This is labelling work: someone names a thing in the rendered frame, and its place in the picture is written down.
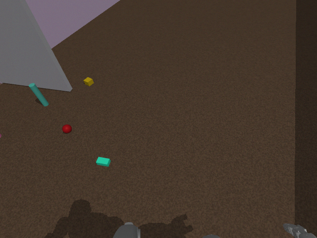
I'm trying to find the right robot hand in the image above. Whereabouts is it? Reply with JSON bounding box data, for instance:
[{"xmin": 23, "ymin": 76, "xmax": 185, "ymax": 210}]
[{"xmin": 283, "ymin": 223, "xmax": 317, "ymax": 238}]

